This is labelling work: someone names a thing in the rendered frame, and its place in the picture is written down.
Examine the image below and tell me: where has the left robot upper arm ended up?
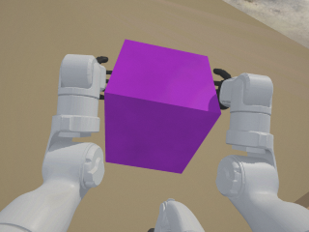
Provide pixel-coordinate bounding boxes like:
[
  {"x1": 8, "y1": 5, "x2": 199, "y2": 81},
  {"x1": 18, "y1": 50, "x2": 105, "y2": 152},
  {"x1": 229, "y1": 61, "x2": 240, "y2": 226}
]
[{"x1": 0, "y1": 141, "x2": 105, "y2": 232}]

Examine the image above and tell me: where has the right robot upper arm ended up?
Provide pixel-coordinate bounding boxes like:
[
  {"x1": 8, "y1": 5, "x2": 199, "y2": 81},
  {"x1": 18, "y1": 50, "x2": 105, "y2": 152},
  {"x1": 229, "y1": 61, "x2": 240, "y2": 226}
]
[{"x1": 215, "y1": 155, "x2": 309, "y2": 232}]

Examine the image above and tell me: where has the robot right hand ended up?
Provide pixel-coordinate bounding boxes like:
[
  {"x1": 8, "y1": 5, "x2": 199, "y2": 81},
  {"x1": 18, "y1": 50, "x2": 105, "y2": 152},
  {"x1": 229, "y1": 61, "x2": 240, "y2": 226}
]
[{"x1": 213, "y1": 69, "x2": 232, "y2": 110}]

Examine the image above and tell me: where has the right robot shin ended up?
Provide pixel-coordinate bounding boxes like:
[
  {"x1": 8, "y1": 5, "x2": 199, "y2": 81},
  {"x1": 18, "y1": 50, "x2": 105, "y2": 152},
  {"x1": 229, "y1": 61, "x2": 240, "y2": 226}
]
[{"x1": 154, "y1": 198, "x2": 175, "y2": 232}]

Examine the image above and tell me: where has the left robot forearm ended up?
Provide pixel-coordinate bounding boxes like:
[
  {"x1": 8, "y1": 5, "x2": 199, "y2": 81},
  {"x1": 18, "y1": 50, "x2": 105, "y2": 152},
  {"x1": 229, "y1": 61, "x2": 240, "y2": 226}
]
[{"x1": 42, "y1": 54, "x2": 106, "y2": 178}]

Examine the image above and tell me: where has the carton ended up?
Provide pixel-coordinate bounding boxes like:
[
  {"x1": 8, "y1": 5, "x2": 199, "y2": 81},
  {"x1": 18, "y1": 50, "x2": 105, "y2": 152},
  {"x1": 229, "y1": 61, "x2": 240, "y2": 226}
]
[{"x1": 104, "y1": 39, "x2": 221, "y2": 174}]

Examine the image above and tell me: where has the robot right thigh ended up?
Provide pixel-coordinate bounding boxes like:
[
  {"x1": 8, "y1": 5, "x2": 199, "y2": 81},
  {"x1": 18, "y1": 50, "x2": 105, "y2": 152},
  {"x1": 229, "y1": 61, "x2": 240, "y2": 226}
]
[{"x1": 158, "y1": 200, "x2": 205, "y2": 232}]

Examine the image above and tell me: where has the robot left hand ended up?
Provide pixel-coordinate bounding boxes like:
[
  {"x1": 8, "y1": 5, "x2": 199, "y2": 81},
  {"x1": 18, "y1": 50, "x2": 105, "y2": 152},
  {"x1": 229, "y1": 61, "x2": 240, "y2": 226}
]
[{"x1": 96, "y1": 56, "x2": 113, "y2": 100}]

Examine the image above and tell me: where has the right robot forearm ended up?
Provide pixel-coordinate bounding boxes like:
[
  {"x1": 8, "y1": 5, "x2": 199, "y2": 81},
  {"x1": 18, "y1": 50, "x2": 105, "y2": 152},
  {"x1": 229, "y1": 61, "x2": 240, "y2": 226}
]
[{"x1": 219, "y1": 72, "x2": 279, "y2": 189}]

